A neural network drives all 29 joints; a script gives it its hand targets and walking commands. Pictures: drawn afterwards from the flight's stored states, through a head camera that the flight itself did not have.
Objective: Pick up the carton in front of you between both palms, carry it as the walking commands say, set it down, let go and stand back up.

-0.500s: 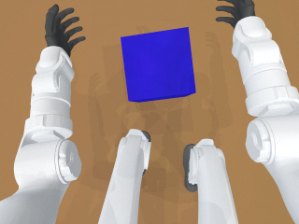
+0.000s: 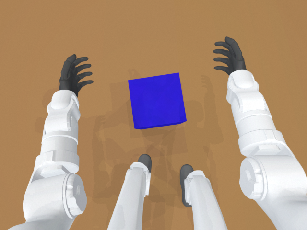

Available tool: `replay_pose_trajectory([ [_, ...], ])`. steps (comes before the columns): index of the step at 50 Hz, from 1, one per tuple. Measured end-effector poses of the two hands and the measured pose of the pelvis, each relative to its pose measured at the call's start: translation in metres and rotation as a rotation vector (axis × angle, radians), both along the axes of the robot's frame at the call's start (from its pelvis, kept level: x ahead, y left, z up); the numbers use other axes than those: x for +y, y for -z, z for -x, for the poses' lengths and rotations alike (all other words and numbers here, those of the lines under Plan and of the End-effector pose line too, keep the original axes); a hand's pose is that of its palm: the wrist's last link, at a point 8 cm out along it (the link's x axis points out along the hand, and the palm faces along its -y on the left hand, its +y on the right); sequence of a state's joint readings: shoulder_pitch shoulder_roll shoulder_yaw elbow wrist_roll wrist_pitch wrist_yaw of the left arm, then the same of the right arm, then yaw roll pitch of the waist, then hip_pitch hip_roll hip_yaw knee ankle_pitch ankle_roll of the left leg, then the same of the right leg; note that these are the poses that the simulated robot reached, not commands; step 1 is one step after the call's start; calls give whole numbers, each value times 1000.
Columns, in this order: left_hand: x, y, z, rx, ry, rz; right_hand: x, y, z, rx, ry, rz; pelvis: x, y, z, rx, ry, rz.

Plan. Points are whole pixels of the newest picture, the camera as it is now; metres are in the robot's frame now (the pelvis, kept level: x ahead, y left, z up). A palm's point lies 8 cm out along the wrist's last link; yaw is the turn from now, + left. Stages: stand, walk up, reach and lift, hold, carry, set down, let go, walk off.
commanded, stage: let go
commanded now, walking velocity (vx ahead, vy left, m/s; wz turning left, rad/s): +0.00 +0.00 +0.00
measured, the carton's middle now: (157, 104) +0.46 +0.07 -0.53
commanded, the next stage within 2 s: stand in 1.20 s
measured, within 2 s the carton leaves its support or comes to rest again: neither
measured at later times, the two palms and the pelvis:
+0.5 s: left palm (32, 161) +0.27 +0.26 +0.02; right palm (291, 143) +0.34 -0.18 +0.00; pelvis +0.06 +0.01 +0.10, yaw +2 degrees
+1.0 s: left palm (41, 188) +0.24 +0.21 +0.05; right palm out of the picture +0.25 -0.25 +0.05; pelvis +0.08 -0.02 +0.12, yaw +2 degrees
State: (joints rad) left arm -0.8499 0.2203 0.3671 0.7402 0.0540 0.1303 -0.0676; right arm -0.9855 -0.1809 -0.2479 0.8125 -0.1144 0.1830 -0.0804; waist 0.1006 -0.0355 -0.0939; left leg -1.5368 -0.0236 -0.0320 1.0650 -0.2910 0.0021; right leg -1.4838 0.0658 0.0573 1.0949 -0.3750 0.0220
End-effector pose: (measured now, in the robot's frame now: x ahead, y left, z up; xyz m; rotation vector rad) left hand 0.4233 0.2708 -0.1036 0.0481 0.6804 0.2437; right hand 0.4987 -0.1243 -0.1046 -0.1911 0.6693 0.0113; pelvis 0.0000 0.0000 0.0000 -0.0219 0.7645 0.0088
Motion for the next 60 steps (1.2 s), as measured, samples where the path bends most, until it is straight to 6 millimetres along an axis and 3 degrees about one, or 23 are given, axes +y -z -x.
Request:
replay_pose_trajectory([
  [9, 2, -43, 57, 101, 131, -41, -22, -37, 79, 51, 68, 34, 11, -47, -23, -153, 2, 3],
  [18, 1, -91, 108, 111, 139, -34, -38, -81, 121, 60, 46, 28, 15, -78, -48, -306, -11, -6],
  [31, -31, -145, 187, 127, 122, -33, -84, -130, 199, 82, 37, 23, 0, -112, -75, -582, -21, -34],
  [36, -42, -154, 195, 124, 133, -31, -105, -145, 223, 88, 45, 25, -10, -118, -81, -679, -24, -45],
  [44, -56, -155, 188, 118, 161, -28, -126, -158, 247, 108, 59, 26, -22, -119, -83, -789, -24, -53],
  [51, -56, -155, 187, 129, 167, -37, -124, -159, 250, 116, 57, 19, -22, -118, -82, -836, -21, -52],
  [60, -36, -160, 190, 150, 123, -91, -111, -153, 252, 104, 70, 26, -12, -115, -80, -837, -33, -51],
])
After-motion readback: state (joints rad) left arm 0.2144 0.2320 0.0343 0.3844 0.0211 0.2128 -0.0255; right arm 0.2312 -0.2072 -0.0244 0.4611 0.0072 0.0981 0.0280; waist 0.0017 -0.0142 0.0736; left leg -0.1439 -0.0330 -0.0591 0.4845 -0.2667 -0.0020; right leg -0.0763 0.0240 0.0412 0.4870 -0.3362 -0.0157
